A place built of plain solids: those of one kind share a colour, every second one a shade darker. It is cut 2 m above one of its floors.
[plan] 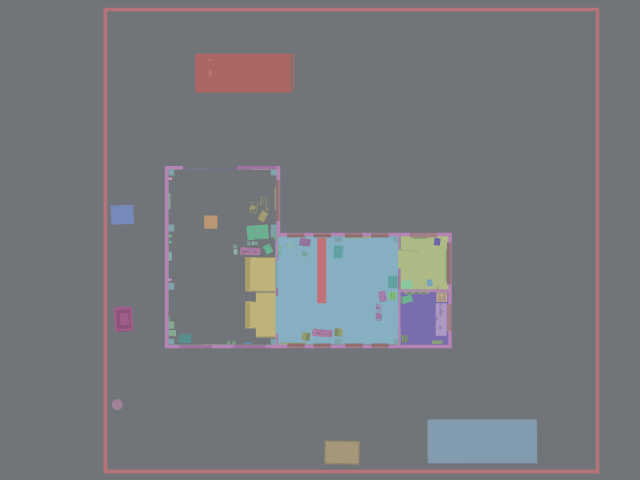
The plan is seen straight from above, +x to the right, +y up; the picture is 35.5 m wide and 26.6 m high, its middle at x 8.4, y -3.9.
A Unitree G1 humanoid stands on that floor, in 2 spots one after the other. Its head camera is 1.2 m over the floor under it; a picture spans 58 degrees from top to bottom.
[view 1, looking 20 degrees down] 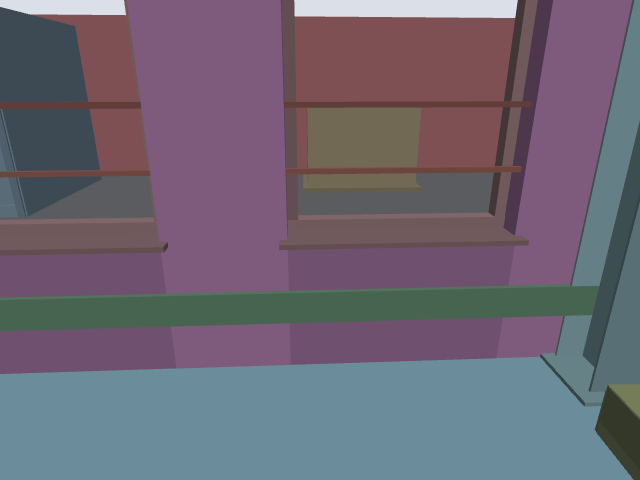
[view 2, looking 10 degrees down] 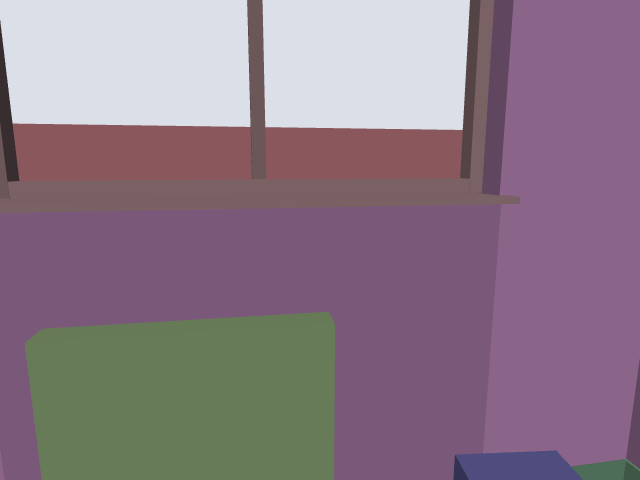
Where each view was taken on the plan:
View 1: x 10.70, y -8.05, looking -93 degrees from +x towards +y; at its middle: window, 1.75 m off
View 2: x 14.10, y -4.95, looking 80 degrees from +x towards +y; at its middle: wall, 1.29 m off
